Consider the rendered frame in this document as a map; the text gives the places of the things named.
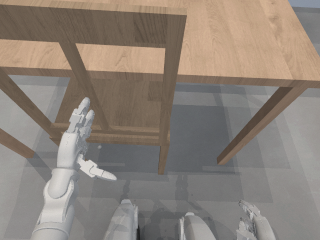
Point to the table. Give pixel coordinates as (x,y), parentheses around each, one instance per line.
(231,42)

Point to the left robot hand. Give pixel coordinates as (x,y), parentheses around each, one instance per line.
(73,141)

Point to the left robot thigh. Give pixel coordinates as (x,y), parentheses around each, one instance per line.
(123,222)

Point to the left robot forearm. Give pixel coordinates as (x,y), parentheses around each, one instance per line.
(57,216)

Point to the right robot hand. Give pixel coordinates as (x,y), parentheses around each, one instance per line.
(258,229)

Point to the chair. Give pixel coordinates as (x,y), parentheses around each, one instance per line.
(129,112)

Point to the left robot shin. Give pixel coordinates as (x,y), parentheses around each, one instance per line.
(134,233)

